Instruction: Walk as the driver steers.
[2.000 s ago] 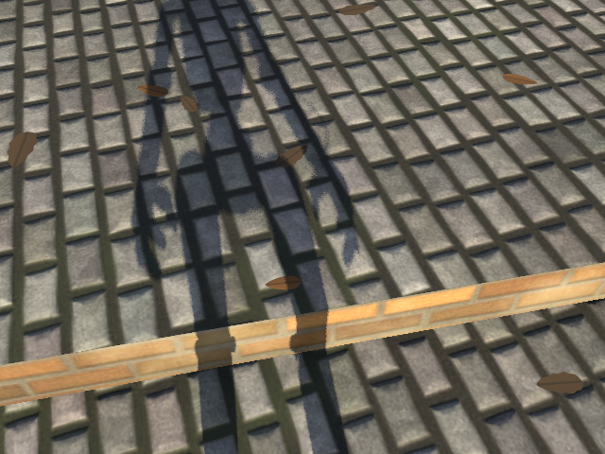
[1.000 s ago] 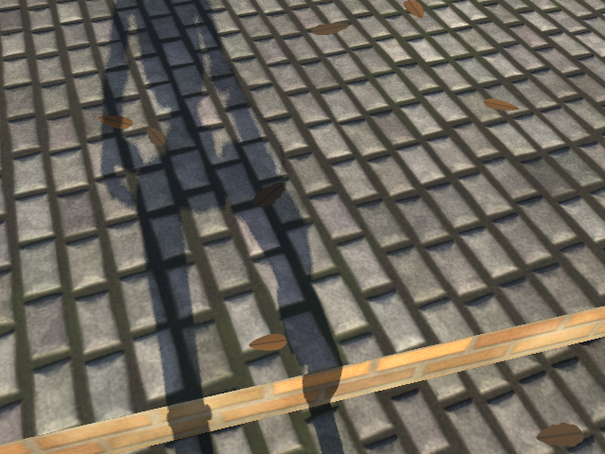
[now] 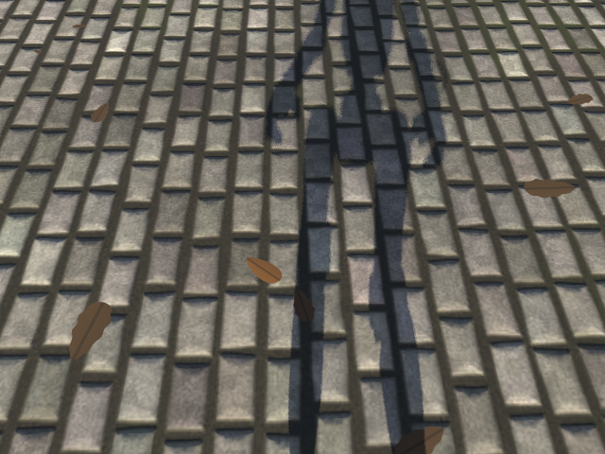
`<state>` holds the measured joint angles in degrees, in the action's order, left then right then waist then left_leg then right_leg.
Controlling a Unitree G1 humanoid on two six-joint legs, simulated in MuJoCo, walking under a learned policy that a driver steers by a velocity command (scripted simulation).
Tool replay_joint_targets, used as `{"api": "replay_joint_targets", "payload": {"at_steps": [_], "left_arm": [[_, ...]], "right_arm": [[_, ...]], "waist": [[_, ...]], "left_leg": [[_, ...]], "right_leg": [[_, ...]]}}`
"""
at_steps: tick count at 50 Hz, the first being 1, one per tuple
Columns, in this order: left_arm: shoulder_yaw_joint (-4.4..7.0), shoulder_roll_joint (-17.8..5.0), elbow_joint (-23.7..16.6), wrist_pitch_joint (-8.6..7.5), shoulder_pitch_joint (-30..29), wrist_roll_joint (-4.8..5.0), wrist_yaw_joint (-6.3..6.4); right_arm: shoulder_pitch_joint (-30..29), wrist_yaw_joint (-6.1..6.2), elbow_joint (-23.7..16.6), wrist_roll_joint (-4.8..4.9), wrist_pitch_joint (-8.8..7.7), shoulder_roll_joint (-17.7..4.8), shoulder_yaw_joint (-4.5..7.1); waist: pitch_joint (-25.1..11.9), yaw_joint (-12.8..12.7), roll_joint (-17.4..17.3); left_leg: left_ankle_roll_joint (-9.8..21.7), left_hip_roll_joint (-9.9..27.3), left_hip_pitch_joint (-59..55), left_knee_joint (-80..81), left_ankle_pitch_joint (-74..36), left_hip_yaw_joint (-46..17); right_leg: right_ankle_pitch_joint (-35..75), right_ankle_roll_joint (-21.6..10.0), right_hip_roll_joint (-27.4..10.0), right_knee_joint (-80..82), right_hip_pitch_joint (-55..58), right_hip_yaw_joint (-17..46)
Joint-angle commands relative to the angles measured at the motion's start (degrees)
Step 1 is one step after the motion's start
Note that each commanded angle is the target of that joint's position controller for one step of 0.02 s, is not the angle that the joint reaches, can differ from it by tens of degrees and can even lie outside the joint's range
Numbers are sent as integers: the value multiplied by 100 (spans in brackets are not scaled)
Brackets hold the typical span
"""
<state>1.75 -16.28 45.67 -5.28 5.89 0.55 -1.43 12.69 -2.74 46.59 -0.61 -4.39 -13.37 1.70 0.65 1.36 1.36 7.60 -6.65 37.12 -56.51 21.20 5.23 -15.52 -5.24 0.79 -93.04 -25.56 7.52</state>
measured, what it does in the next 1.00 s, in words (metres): climbs: right foot, then left foot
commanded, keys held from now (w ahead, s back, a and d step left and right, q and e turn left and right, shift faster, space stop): no key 0.40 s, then e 0.60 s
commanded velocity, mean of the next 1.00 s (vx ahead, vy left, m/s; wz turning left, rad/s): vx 0.09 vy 0.00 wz -0.11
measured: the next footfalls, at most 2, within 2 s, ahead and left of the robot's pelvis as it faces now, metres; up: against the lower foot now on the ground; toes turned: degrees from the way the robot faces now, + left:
right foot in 0.42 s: +0.37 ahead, -0.09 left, +0.00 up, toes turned +6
left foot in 0.84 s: +0.29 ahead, +0.12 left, +0.00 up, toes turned -9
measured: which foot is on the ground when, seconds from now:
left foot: down 0.00-0.44, up 0.46-0.82, down 0.84-1.00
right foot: up 0.00-0.40, down 0.42-0.86, up 0.88-1.00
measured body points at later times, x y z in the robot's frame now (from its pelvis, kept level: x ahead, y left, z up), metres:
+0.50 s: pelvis +0.22 -0.02 +0.06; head +0.24 -0.02 +0.51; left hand +0.35 +0.25 -0.04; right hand +0.34 -0.27 -0.06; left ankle +0.10 +0.06 -0.62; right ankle +0.33 -0.09 -0.67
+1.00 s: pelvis +0.23 +0.02 +0.07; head +0.26 +0.05 +0.52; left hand +0.42 +0.28 -0.04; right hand +0.30 -0.27 -0.02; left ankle +0.25 +0.13 -0.67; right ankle +0.24 -0.11 -0.58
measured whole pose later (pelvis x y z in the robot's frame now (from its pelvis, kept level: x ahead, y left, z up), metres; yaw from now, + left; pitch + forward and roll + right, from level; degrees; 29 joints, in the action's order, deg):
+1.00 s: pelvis +0.23 +0.02 +0.07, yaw -10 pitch +2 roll -1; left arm 5.4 -18.0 38.0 2.7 12.9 0.7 1.8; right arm 13.2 3.3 41.2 -1.2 -1.0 -13.9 2.5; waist 0.2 0.9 2.5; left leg 1.2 0.8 14.4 -26.8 13.9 0.6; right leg -23.1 2.8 5.2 -65.2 -35.2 4.8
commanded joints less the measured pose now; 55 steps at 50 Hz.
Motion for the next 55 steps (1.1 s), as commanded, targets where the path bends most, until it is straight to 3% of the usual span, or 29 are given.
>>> {"api": "replay_joint_targets", "payload": {"at_steps": [1, 2, 4, 5, 6, 8, 11, 15, 18, 20, 21, 22, 23, 24, 25, 27, 30, 34, 38, 41, 42, 43, 44, 45, 46, 47, 48, 51, 55], "left_arm": [[-140, 161, -510, 4, 767, -12, 24], [-236, 236, -625, -22, 829, -94, 29], [-255, 39, -798, -5, 520, -69, 68], [-191, -110, -863, -22, 240, -149, 121], [-181, -115, -949, -33, -30, -232, 174], [-194, 12, -1047, -1, -246, -228, 239], [-186, 159, -1119, 86, -820, -123, 196], [-68, -14, -1013, 101, -822, -47, 38], [47, -218, -820, -10, -355, -119, -20], [110, -304, -612, -116, 188, -176, 11], [153, -456, -515, -142, 610, -224, 67], [169, -699, -540, -122, 898, -333, 118], [64, -299, -520, -12, 1041, -393, 163], [4, -48, -553, 98, 899, -191, 187], [41, -154, -694, 181, 513, -76, 201], [159, -569, -899, 317, 229, -39, 241], [207, -572, -1019, 462, 219, -78, 295], [320, -674, -1109, 525, 449, -76, 378], [390, -697, -1185, 619, 600, -10, 399], [431, -690, -1235, 715, 528, 103, 425], [417, -606, -1239, 728, 598, 121, 430], [353, -366, -1296, 725, 667, 85, 413], [394, -360, -1543, 638, 299, 112, 366], [500, -741, -1403, 584, 505, -40, 327], [562, -840, -1192, 614, 765, 5, 293], [541, -708, -1001, 695, 998, -9, 308], [519, -613, -952, 763, 1071, -22, 329], [417, -407, -1193, 806, 635, 65, 340], [248, -155, -1550, 761, 28, 48, 217]], "right_arm": [[192, -24, 23, 14, -171, 164, -83], [162, -23, 55, 106, -188, 20, -54], [-150, 66, -134, 118, -147, -110, -38], [-191, 113, -275, 48, -147, -124, -52], [31, 174, -245, 9, -162, -235, -28], [415, 338, -143, 63, -117, -526, 54], [890, 507, -76, 111, -32, -683, 95], [865, 506, -69, 38, 151, -646, 97], [626, 506, -143, 15, 221, -709, 114], [374, 482, -215, 59, 240, -796, 115], [179, 445, -319, -14, 180, -778, 90], [408, 411, -429, -134, 82, -620, 40], [960, 370, -293, -133, 65, -463, -23], [766, 319, -278, -79, 135, -817, 35], [381, 324, -370, -5, 232, -905, 84], [13, 418, -478, 21, 437, -904, 133], [151, 541, -563, 62, 517, -622, 103], [21, 671, -598, 69, 464, -492, 83], [-75, 635, -655, 131, 388, -577, 126], [257, 546, -552, 163, 289, -619, 183], [411, 536, -521, 123, 276, -765, 239], [551, 563, -589, -40, 296, -1136, 320], [185, 542, -662, -234, 310, -1420, 416], [-164, 560, -888, -326, 251, -1147, 363], [-528, 598, -1033, -246, 214, -872, 298], [-714, 610, -1124, -127, 195, -752, 257], [-755, 623, -1147, -20, 193, -689, 219], [-449, 686, -1142, -29, 286, -674, 180], [-7, 736, -1055, -16, 422, -973, 310]], "waist": [[-151, -581, -197], [-61, -708, -100], [147, -799, 147], [-87, -669, 102], [-269, -494, -102], [-666, -283, -549], [-736, 123, -558], [-624, 252, -751], [-539, 92, -650], [-652, -209, -539], [-1029, -367, -489], [-1464, -213, 193], [-1986, -125, 1225], [-1781, -156, 1022], [-1151, -134, 554], [-536, -88, -8], [-485, 31, 432], [-789, -105, 602], [-803, -200, 825], [-703, -1, 854], [-708, 39, 700], [-732, -3, -154], [-203, -82, -1931], [-291, -149, -1515], [-359, -324, -1017], [-378, -401, -756], [-291, -376, -720], [-110, -110, -850], [-215, 276, -1039]], "left_leg": [[440, 1130, -1107, 3166, -1663, -2884], [318, 1127, -1020, 3225, -2478, -2390], [139, 782, -678, 3555, -2926, -1518], [39, 655, -818, 3796, -3800, -1268], [-45, 654, -1046, 3880, -4647, -1111], [-297, 689, -1816, 3792, -5472, -845], [-565, 1005, -2805, 3851, -5459, -959], [-222, 1526, -3688, 3720, -5190, -1354], [-27, 1607, -4064, 3239, -5734, -1557], [-154, 1335, -4024, 2501, -6027, -1523], [-272, 1111, -3440, 1973, -5420, -1449], [-576, 562, -2198, 777, -3429, -1334], [-1035, 155, -1284, -510, 645, -1160], [-1069, 252, -1180, -967, 1538, -1246], [-1101, 370, -789, -1305, 1387, -1186], [-1115, 462, -553, -1442, 964, -1074], [-1133, 462, -923, -515, 511, -895], [-1171, 417, -1224, 566, 246, -832], [-1045, 351, -1558, 1489, 20, -895], [-752, 330, -2265, 2931, -660, -808], [-564, 655, -2766, 3362, -828, -966], [-100, 1839, -3289, 3708, -692, -1951], [621, 2832, -2755, 4199, -1649, -3259], [806, 3020, -2541, 4154, -2042, -3232], [536, 2651, -2546, 3957, -2191, -2624], [302, 2301, -2552, 3854, -2258, -2095], [265, 2197, -2576, 3838, -2271, -1831], [426, 1994, -2777, 3918, -2268, -1252], [564, 2198, -3492, 3799, -2451, -1048]], "right_leg": [[-366, -260, -98, -1559, -1650, -43], [-72, -267, -242, -1175, -1860, -24], [334, -106, -463, 891, -1796, -369], [832, -15, -389, 1632, -1518, -701], [1244, 109, -305, 2136, -1417, -915], [1993, 268, -262, 3295, -1321, -991], [2302, 376, -141, 4912, -1307, -1057], [1905, 371, -269, 5636, -1241, -842], [1242, 230, -157, 6221, -758, -803], [1979, 43, -55, 7188, 225, -937], [3408, -213, -398, 6951, 1363, -528], [5717, -886, -1234, 6363, 2802, 421], [6498, -1882, -2296, 6609, 3454, 1698], [5050, -1835, -2117, 7079, 2904, 2017], [3571, -1532, -1847, 7269, 2380, 1807], [1752, -1188, -1543, 7704, 1322, 1545], [544, -875, -932, 7957, 664, 1067], [204, -788, -802, 7867, 795, 1151], [-193, -678, -875, 7866, 893, 1651], [-383, -407, -712, 7685, 722, 1771], [-693, -186, -504, 7447, 373, 1628], [-1423, 107, -99, 6331, -399, 1085], [-1837, 362, 798, 4882, -1513, -295], [-1781, 592, 368, 3584, -1389, -46], [-1403, 655, 336, 2986, -1274, -26], [-1106, 753, 319, 2541, -1194, -98], [-878, 851, 255, 2110, -1284, -118], [-431, 1080, 93, 2053, -1491, -445], [-472, 1219, -262, 3536, -1337, -716]]}}
Keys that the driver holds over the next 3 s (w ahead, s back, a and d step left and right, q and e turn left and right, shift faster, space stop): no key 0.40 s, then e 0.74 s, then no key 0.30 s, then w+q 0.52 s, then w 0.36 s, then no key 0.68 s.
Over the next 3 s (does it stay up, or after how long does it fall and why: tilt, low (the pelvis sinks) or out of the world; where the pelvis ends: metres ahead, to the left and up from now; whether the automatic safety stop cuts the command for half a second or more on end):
stays up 0.76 0.00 0.06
